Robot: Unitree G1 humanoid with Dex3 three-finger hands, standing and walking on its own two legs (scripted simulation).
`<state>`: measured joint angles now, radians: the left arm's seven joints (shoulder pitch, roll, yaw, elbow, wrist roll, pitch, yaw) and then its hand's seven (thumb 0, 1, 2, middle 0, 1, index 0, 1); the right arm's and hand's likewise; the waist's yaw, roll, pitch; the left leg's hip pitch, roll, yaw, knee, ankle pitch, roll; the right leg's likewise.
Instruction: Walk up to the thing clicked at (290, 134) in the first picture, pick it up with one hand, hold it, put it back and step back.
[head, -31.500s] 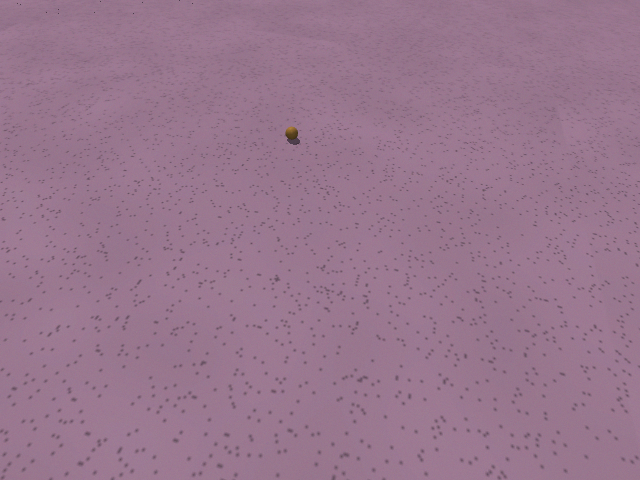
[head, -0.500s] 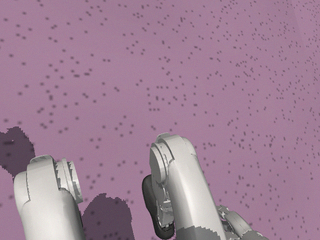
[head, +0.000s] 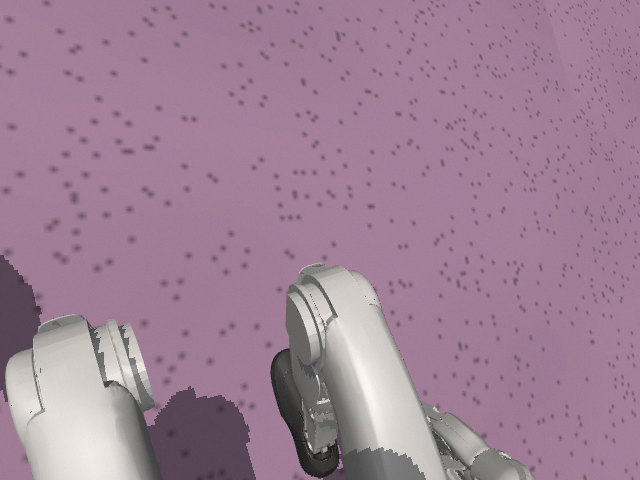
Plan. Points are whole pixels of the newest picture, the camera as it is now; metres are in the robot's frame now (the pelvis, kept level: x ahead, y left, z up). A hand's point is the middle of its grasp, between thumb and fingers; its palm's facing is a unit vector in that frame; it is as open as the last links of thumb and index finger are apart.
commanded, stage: rest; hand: left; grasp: from above
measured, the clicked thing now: out of the picture +0.40 +0.36 -0.24
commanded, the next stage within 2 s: open in 0.52 s
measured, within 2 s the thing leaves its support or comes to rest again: rests again in 0.14 s
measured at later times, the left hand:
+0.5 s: hand out of the picture +0.38 +0.34 -0.23, palm faces -0.42 -0.16 -0.89, open 7.2 cm
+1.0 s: hand out of the picture +0.38 +0.35 -0.23, palm faces -0.43 -0.17 -0.89, open 11.7 cm
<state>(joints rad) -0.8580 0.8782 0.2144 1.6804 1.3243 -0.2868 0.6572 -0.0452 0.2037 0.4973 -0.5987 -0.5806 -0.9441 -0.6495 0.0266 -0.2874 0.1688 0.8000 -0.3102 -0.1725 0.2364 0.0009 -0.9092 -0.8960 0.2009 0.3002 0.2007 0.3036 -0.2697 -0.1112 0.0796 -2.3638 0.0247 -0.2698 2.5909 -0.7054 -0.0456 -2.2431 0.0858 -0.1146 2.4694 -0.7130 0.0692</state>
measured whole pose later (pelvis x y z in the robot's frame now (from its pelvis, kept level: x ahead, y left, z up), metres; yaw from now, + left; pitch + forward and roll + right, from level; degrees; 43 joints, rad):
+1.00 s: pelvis +0.00 +0.01 +0.00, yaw -2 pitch +25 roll -13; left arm -0.87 0.93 0.17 1.71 1.29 -0.29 0.69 0.00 -0.14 0.70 -0.38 -0.73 -0.42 -0.73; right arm 0.01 -0.32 0.22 0.78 -0.32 -0.24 0.29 0.00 -0.90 -0.90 0.20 0.30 0.20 0.30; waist -0.28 -0.13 0.13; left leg -2.35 0.03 -0.29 2.60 -0.71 -0.03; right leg -2.21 0.09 -0.14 2.45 -0.71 0.08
